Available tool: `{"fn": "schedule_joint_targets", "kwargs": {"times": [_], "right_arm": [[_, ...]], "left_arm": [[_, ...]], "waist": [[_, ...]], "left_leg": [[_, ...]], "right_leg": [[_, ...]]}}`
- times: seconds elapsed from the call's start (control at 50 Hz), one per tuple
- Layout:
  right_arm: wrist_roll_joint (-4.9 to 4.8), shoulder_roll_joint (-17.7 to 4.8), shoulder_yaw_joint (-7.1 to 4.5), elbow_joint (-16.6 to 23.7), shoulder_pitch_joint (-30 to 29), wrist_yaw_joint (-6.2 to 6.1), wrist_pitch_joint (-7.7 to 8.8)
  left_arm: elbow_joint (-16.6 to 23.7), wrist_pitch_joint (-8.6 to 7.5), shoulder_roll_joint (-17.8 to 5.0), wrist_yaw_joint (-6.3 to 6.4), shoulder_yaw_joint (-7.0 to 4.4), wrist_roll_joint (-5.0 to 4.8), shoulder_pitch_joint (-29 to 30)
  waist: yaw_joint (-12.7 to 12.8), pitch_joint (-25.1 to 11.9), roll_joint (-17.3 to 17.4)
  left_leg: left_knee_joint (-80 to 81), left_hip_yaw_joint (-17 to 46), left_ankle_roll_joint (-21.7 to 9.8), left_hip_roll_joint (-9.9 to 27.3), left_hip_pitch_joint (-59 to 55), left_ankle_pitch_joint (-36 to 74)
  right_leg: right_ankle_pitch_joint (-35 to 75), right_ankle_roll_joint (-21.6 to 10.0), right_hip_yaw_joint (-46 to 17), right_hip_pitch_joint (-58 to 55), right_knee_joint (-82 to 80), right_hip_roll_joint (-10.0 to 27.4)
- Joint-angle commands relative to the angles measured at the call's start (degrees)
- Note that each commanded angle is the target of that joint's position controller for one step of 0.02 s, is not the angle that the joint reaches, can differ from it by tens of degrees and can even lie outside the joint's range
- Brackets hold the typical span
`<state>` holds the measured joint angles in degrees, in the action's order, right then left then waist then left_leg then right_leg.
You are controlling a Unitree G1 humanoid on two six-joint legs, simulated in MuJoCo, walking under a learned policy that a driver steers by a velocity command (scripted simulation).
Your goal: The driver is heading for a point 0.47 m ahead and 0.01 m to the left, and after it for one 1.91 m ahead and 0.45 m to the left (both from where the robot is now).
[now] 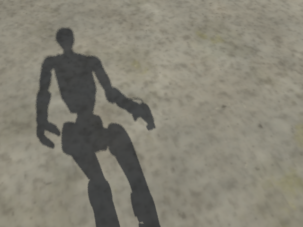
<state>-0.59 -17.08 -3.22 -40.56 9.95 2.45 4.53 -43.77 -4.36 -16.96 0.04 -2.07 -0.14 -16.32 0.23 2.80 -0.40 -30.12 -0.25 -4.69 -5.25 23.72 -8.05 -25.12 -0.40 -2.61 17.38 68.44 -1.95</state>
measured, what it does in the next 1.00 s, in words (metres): walks ahead: right foot, then left foot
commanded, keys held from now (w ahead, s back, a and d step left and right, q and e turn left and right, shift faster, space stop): q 0.16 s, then no key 0.10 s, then w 0.74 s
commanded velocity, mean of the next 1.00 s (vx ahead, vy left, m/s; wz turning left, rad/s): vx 0.34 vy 0.00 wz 0.19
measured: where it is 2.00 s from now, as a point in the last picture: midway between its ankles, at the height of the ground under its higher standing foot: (127, 130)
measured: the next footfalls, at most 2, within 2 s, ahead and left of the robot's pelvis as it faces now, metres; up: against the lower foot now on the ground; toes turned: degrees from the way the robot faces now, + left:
right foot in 0.34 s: +0.29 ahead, -0.11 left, +0.00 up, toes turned +14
left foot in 0.78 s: +0.36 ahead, +0.16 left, +0.00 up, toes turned +12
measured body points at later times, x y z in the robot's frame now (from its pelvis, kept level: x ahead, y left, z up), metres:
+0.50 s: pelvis +0.19 -0.03 +0.01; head +0.21 -0.04 +0.46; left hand +0.25 +0.26 -0.08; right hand +0.37 -0.27 -0.10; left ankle +0.13 +0.08 -0.66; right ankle +0.25 -0.12 -0.73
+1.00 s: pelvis +0.37 +0.07 +0.02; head +0.39 +0.09 +0.47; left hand +0.45 +0.36 -0.09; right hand +0.49 -0.18 -0.09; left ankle +0.32 +0.15 -0.73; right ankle +0.45 -0.08 -0.65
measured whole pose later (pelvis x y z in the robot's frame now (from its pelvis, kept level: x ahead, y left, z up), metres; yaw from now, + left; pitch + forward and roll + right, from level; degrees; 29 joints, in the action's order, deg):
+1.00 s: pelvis +0.37 +0.07 +0.02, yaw +12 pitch +2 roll +0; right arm 0.0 -14.7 -2.1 -44.5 19.9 1.1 4.3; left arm -42.4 -4.2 -17.8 -0.8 -3.1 -0.4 -13.5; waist -2.0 -1.2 -2.5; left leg -18.1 -0.7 -2.9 -2.4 8.2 -12.2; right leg -12.0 0.1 -1.1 34.5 56.7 4.7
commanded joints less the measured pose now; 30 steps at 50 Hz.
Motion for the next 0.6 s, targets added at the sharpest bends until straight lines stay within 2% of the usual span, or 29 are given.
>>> {"fn": "schedule_joint_targets", "kwargs": {"times": [0.02,0.04,0.08,0.12,0.16,0.2,0.26,0.3,0.32,0.34,0.36,0.38,0.4,0.42,0.46,0.48,0.52,0.6], "right_arm": [[0.63,-7.33,-1.99,3.92,3.63,-1.05,-0.07],[0.63,-7.05,-1.88,4.13,2.65,-1.27,-0.33],[0.46,-8.45,-2.36,3.94,1.86,-1.85,-0.75],[0.16,-10.29,-3.03,3.55,2.04,-2.63,-1.63],[-0.58,-10.3,-3.16,3.16,2.34,-3.43,-2.91],[-0.69,-9.28,-2.79,2.58,3.15,-4.05,-3.94],[-0.11,-8.1,-2.25,1.89,4.39,-4.31,-4.74],[0.12,-7.24,-1.78,1.78,3.99,-4.06,-4.65],[0.1,-6.53,-1.42,1.78,3.15,-3.83,-4.47],[0.55,-4.71,-0.78,1.51,4.46,-3.58,-4.05],[1.65,-2.07,0.17,1.24,7.76,-3.29,-3.42],[0.75,-0.89,0.74,1.45,12.95,-3.11,-2.81],[-0.07,-5.45,-0.11,2.3,7.96,-3.25,-2.4],[-0.52,-8.49,-1.18,2.88,3.83,-3.19,-2.33],[0.36,-7.88,-1.4,3.22,1.22,-2.95,-2.41],[0.45,-6.61,-1.26,3.13,0.81,-2.76,-2.08],[0.45,-4.12,-0.67,2.66,0.93,-2.51,-1.38],[0.41,-1.15,0.54,3.51,-2.97,-2.16,-0.52]], "left_arm": [[7.76,-2.09,-8.56,0.3,-2.15,1.17,4.44],[7.71,-1.33,-7.7,0.49,-2.02,1.25,3.17],[7.11,0.08,-5.52,1.04,-1.37,1.13,1.12],[7.33,0.92,-4.54,1.59,-0.99,1.21,2.49],[7.47,1.33,-4.29,1.6,-0.92,1.1,4.86],[7.72,1.43,-4.02,1.18,-0.83,0.66,7.62],[8.48,1.03,-4.66,0.47,-1.14,0.57,10.72],[8.6,0.41,-5.11,-0.06,-1.52,0.61,10.34],[8.16,-0.04,-4.89,-0.23,-1.65,0.8,8.89],[7.97,-0.49,-5.53,-0.11,-1.87,1.41,7.57],[8.24,-0.69,-8.17,0.26,-2.32,1.89,5.41],[6.54,0.07,-12.13,0.48,-3.63,1.83,2.21],[4.75,0.22,-10.34,0.12,-3.78,0.56,-3.29],[4.52,-0.11,-8.35,0.02,-3.09,0.21,-3.93],[5.06,-0.14,-7.72,0.1,-2.8,0.09,-0.62],[5.07,-0.1,-7.16,0.3,-2.56,0.23,0.17],[4.93,0.0,-6.49,0.42,-2.42,0.28,0.45],[4.06,0.14,-8.15,0.41,-3.04,-0.61,-0.52]], "waist": [[-0.97,-7.06,-0.37],[0.38,-6.56,0.97],[1.72,-6.75,2.65],[1.47,-8.07,3.68],[0.51,-9.98,4.78],[-0.9,-10.66,5.75],[-2.39,-9.9,6.77],[-1.68,-9.48,7.23],[-0.32,-8.79,7.38],[0.01,-8.64,6.76],[-1.01,-10.74,0.38],[-2.84,-11.6,-12.16],[1.8,-8.75,-12.84],[3.2,-5.25,-7.8],[2.08,-2.71,-6.12],[1.64,-2.35,-6.11],[1.47,-3.19,-7.33],[2.88,-4.14,-7.63]], "left_leg": [[10.94,21.72,-12.54,17.15,-19.77,33.21],[11.67,19.93,-12.47,15.78,-16.64,35.94],[11.93,16.54,-12.16,14.08,-12.04,40.35],[11.09,14.38,-10.96,12.26,-9.12,40.6],[9.65,13.32,-8.27,10.11,-7.78,35.96],[8.57,13.56,-6.51,9.87,-8.9,30.26],[5.72,17.23,-5.94,11.64,-12.13,24.05],[4.11,20.85,-5.75,12.89,-12.91,13.68],[3.01,21.49,-4.99,12.13,-11.54,7.48],[1.03,21.41,-3.63,9.94,-9.45,0.46],[-6.46,17.4,-1.7,5.77,-5.85,-11.54],[-15.45,8.97,1.16,-0.24,5.28,-24.59],[-24.99,6.61,3.26,1.14,14.81,-29.28],[-30.37,8.07,3.41,3.34,18.04,-26.19],[-31.55,6.16,4.05,6.16,18.76,-19.02],[-29.74,5.78,4.19,7.46,17.46,-15.83],[-25.14,3.06,4.7,7.47,13.4,-11.6],[-11.23,0.8,5.4,7.37,6.16,-5.42]], "right_leg": [[1.75,1.59,-3.3,18.49,1.69,5.12],[2.01,2.54,-2.93,16.85,-0.92,5.12],[3.37,4.5,-1.41,14.82,-8.18,4.57],[8.32,5.84,-0.34,12.36,-15.4,2.82],[16.08,6.25,-0.3,8.98,-21.74,1.1],[21.2,6.13,-0.6,7.81,-27.04,0.64],[21.14,4.96,-1.72,7.54,-32.39,0.87],[20.21,2.85,-1.87,5.11,-36.65,1.47],[22.42,1.35,-0.96,1.27,-40.77,1.74],[23.18,-0.55,-2.51,-3.76,-43.25,3.92],[23.8,-4.18,-10.16,-10.69,-43.86,11.4],[12.16,-13.01,-25.37,-18.24,-48.1,19.46],[-4.47,-16.97,-38.8,-19.6,-53.98,23.29],[-12.16,-15.69,-38.26,-17.54,-55.34,22.2],[-8.89,-12.56,-29.64,-12.98,-56.04,18.35],[-5.38,-11.56,-25.9,-11.12,-56.84,16.49],[1.56,-10.8,-18.99,-8.61,-58.24,13.09],[10.13,-11.19,-11.8,-6.04,-58.57,11.74]]}}
Keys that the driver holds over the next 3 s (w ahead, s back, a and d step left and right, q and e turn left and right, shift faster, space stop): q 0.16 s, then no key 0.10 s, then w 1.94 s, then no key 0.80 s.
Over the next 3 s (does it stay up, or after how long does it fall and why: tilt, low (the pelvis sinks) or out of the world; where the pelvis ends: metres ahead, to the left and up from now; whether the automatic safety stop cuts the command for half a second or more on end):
stays up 1.24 0.21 0.01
